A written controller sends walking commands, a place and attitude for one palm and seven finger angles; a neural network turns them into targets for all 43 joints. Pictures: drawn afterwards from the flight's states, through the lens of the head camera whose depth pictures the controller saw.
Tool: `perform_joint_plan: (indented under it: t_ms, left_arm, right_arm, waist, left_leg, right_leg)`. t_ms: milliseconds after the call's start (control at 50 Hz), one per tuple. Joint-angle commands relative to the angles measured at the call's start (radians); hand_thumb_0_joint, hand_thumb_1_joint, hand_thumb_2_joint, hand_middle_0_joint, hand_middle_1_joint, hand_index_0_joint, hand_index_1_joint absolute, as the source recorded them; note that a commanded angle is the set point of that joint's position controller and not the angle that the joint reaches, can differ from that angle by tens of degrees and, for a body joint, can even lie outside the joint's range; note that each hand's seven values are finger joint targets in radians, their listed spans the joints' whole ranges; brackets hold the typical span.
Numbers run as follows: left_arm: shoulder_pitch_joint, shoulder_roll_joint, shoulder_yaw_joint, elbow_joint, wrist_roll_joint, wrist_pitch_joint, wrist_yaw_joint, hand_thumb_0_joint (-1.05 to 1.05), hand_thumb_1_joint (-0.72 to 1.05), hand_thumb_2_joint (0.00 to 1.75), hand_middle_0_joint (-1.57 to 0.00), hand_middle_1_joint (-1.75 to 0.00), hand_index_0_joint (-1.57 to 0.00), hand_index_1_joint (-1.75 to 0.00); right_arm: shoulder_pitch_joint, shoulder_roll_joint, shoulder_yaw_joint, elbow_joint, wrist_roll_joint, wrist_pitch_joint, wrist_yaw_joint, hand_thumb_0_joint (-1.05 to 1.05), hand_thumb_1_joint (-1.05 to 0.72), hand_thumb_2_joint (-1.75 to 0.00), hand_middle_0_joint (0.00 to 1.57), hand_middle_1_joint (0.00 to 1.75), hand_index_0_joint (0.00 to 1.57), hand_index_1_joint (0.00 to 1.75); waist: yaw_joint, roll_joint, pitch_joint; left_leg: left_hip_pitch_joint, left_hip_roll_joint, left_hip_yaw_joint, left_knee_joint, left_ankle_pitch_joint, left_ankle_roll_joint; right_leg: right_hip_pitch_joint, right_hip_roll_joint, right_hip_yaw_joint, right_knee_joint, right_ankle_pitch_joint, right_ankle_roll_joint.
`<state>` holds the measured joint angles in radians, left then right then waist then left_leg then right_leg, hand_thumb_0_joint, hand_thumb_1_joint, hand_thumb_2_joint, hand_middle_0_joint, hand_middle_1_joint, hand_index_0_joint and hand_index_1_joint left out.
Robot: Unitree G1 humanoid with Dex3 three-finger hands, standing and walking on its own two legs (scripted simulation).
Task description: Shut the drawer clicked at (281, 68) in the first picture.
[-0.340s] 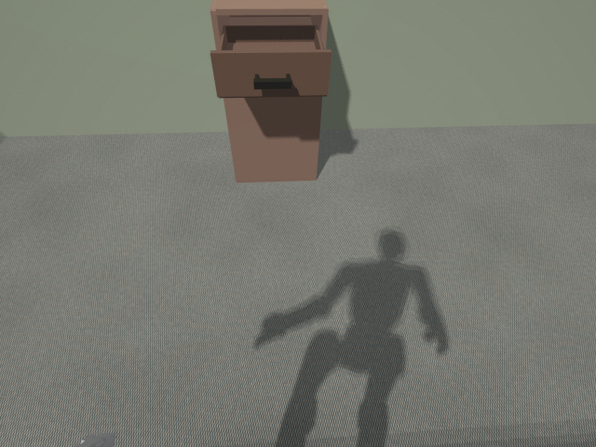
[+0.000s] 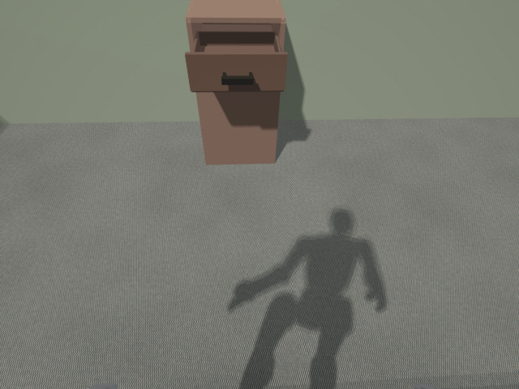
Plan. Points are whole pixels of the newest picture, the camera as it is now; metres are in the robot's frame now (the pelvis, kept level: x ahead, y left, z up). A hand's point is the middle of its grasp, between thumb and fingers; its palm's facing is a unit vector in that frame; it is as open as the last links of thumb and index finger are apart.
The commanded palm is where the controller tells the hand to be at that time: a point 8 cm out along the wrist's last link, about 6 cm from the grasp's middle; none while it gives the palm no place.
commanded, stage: stand and wait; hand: left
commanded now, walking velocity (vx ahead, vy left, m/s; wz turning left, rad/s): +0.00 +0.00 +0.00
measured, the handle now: (237, 77) +1.12 +0.15 -0.07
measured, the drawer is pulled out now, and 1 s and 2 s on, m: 0.29 0.29 0.29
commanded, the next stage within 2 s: look at it before walking up in 0.48 s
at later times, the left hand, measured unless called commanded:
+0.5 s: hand out of the picture +0.06 +0.24 -0.15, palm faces -0.03 -0.94 -0.33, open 7.3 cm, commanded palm none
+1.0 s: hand out of the picture +0.05 +0.23 -0.15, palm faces -0.03 -0.95 -0.32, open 7.3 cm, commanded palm none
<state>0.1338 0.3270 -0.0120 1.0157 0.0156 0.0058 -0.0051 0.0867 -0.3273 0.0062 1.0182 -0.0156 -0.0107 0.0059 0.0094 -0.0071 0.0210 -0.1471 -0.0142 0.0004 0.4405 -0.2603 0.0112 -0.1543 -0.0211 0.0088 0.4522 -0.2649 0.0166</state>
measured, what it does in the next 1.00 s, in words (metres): stands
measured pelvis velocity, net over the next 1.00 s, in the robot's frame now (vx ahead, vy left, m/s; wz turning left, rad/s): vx -0.01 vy -0.01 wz -0.01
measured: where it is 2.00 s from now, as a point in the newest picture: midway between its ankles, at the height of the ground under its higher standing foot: outside the picture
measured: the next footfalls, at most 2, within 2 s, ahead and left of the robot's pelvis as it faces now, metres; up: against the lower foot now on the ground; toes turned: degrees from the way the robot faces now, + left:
right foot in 1.86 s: +0.28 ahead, -0.17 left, +0.00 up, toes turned -19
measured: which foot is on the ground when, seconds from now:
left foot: down 0.00-1.00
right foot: down 0.00-1.00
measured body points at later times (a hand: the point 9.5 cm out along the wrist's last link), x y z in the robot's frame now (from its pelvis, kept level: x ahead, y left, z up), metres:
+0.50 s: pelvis -0.01 -0.01 +0.00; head -0.01 -0.01 +0.45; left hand +0.06 +0.28 -0.13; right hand +0.05 -0.31 -0.13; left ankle -0.01 +0.11 -0.74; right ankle -0.01 -0.13 -0.74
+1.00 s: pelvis -0.01 -0.01 +0.00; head -0.01 -0.01 +0.45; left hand +0.06 +0.28 -0.13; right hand +0.06 -0.30 -0.13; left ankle -0.01 +0.11 -0.74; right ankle -0.01 -0.13 -0.74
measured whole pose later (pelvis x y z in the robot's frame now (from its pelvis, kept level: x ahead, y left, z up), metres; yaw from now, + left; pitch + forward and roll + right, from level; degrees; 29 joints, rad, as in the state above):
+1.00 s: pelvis -0.01 -0.01 +0.00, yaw +0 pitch -2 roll +0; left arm 0.15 0.33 -0.01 1.09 0.01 0.00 0.00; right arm 0.13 -0.33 0.01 1.11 -0.01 -0.01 0.01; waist 0.00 -0.01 0.03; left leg -0.13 0.01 0.00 0.38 -0.21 -0.01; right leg -0.14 0.00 0.01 0.38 -0.21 0.00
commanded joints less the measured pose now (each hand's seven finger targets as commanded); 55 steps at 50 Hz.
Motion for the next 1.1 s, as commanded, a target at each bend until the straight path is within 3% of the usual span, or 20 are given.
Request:
perform_joint_plan:
  t_ms: [0, 600, 860, 1080]
  left_arm:
    - [-0.044, 0.215, 0.047, -0.064, -0.006, -0.028, 0.019, 0.00, 0.90, 0.90, -0.20, -0.30, -0.20, -0.30]
    - [-0.033, 0.211, 0.043, 0.000, -0.005, -0.032, 0.017, 0.00, 0.90, 0.90, -0.20, -0.30, -0.20, -0.30]
    - [-0.023, 0.207, 0.044, 0.001, -0.005, -0.036, 0.018, 0.00, 0.90, 0.90, -0.20, -0.30, -0.20, -0.30]
    - [-0.020, 0.206, 0.043, 0.008, -0.005, -0.033, 0.018, 0.00, 0.90, 0.90, -0.20, -0.30, -0.20, -0.30]
  right_arm:
    - [-0.046, -0.205, -0.044, -0.053, 0.003, -0.023, -0.020, 0.00, -0.90, -0.90, 0.20, 0.30, 0.20, 0.30]
    - [-0.008, -0.202, -0.037, 0.026, 0.006, -0.020, -0.017, 0.00, -0.90, -0.90, 0.20, 0.30, 0.20, 0.30]
    - [-0.004, -0.201, -0.038, 0.025, 0.007, -0.023, -0.018, 0.00, -0.90, -0.90, 0.20, 0.30, 0.20, 0.30]
    - [-0.003, -0.203, -0.036, 0.029, 0.008, -0.023, -0.019, 0.00, -0.90, -0.90, 0.20, 0.30, 0.20, 0.30]
  waist:
    - [-0.008, 0.003, -0.067]
    - [-0.006, -0.002, -0.015]
    - [-0.009, 0.002, -0.059]
    - [-0.007, 0.006, -0.043]
  left_leg:
    - [0.003, 0.118, -0.096, -0.078, 0.233, 0.028]
    - [-0.016, 0.126, -0.101, -0.130, 0.130, 0.015]
    - [0.020, 0.133, -0.101, -0.123, 0.197, 0.014]
    - [0.017, 0.134, -0.104, -0.136, 0.195, 0.014]
  right_leg:
    - [0.016, -0.094, 0.082, -0.069, 0.223, -0.047]
    - [-0.013, -0.094, 0.110, -0.142, 0.098, -0.047]
    - [0.014, -0.098, 0.104, -0.131, 0.186, -0.047]
    - [0.016, -0.094, 0.098, -0.137, 0.176, -0.043]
